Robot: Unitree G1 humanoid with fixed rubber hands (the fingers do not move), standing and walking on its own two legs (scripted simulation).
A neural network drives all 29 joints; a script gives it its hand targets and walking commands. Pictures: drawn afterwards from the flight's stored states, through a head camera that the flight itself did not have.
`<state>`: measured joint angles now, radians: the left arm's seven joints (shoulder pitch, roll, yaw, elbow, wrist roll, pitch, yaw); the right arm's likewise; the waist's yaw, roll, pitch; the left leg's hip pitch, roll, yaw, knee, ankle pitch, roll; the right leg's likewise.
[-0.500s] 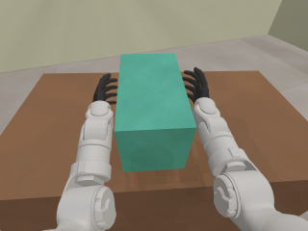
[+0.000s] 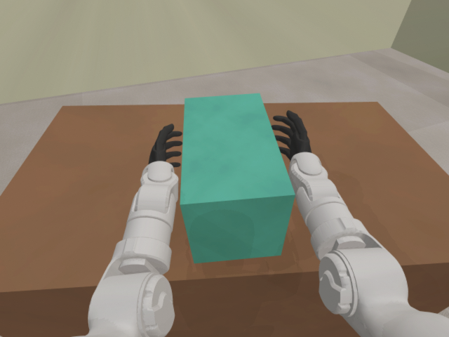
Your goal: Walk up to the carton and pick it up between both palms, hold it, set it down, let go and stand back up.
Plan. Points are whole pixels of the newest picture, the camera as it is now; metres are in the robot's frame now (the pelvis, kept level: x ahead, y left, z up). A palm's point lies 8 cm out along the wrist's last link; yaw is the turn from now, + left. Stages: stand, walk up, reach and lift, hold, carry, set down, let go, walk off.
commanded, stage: set down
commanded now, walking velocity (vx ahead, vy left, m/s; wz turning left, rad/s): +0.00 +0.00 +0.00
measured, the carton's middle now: (229, 171) +0.43 -0.01 +0.09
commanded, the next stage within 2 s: none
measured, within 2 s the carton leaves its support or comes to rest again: rests again in 1.46 s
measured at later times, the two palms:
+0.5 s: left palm (164, 163) +0.42 +0.12 +0.12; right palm (295, 150) +0.44 -0.14 +0.14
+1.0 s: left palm (166, 170) +0.43 +0.12 +0.10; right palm (291, 155) +0.45 -0.14 +0.12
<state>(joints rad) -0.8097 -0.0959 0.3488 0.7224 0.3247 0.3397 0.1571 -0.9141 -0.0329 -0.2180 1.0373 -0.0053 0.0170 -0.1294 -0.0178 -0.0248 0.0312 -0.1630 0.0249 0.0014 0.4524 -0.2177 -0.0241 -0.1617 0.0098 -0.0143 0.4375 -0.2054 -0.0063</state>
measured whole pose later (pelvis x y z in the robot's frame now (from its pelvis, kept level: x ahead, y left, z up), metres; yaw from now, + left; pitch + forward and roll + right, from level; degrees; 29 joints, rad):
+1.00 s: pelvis +0.03 +0.00 +0.00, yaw +0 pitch +1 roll +0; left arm -0.79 -0.15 0.40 0.75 0.37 0.23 0.19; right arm -0.90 -0.04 -0.31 1.07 -0.15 -0.08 -0.05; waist 0.01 0.00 0.03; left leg -0.23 0.03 0.00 0.45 -0.24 -0.02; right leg -0.23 0.01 -0.01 0.44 -0.23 -0.01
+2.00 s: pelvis +0.03 +0.00 +0.00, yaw +0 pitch +5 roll +0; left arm -0.74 -0.18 0.44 0.77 0.42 0.08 0.18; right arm -0.85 0.00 -0.40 1.07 -0.28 -0.21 -0.03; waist 0.01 0.00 0.01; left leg -0.29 0.03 0.00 0.45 -0.24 -0.02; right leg -0.29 0.02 -0.01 0.44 -0.23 -0.01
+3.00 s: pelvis +0.03 +0.00 +0.00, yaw +0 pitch +6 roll +0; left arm -0.73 -0.13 0.45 0.88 0.27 0.00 0.22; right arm -0.83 -0.04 -0.34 1.12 -0.09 -0.20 -0.01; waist 0.01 0.00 0.01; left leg -0.33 0.03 0.00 0.45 -0.23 -0.02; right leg -0.33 0.02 -0.01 0.44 -0.22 -0.02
